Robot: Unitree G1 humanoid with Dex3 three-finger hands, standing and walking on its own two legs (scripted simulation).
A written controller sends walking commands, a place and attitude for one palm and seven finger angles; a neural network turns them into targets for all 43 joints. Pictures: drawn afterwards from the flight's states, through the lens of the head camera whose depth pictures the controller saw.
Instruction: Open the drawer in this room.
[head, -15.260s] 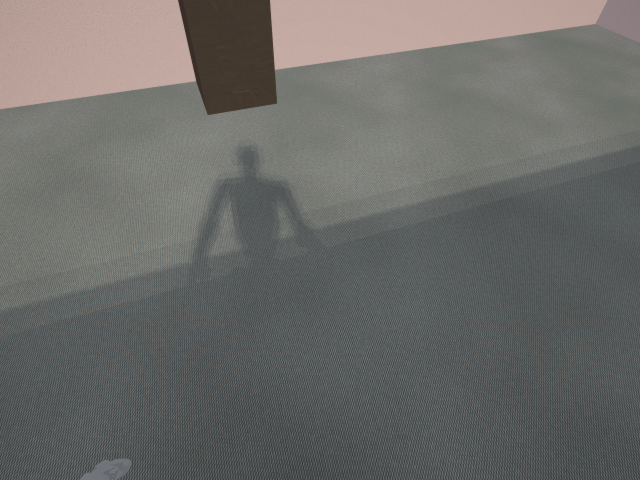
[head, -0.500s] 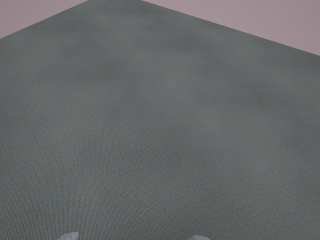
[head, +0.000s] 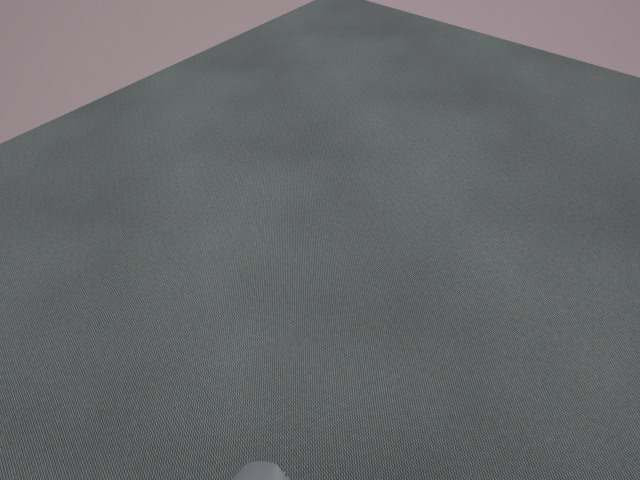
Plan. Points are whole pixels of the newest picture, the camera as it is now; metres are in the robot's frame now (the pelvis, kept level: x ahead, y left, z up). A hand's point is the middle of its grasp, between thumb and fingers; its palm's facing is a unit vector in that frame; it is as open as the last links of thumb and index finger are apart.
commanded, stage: turn or walk to find it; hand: left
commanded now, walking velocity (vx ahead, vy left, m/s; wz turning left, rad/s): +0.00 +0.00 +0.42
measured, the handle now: out of the picture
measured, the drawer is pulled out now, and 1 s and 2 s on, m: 0.00 0.00 0.00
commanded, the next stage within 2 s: none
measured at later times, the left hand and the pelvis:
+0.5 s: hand out of the picture -0.01 +0.29 -0.17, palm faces +0.27 -0.93 -0.23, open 7.4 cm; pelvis -0.02 +0.06 +0.00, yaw +12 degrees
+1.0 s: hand out of the picture -0.02 +0.19 -0.14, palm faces +0.41 -0.87 -0.28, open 7.4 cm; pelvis -0.03 -0.02 +0.00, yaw +25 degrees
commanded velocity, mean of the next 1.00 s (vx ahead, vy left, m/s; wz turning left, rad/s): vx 0.00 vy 0.00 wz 0.42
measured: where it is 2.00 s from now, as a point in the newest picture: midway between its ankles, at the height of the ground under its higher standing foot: outside the picture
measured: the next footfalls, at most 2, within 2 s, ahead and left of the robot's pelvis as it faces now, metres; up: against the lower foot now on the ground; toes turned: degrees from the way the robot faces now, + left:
left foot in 0.22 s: +0.00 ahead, +0.15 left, +0.00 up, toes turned +10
right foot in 0.80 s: +0.04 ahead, -0.08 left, +0.00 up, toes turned +16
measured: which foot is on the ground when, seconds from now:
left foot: up 0.00-0.20, down 0.22-0.82, up 0.84-1.00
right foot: down 0.00-0.24, up 0.26-0.78, down 0.80-1.00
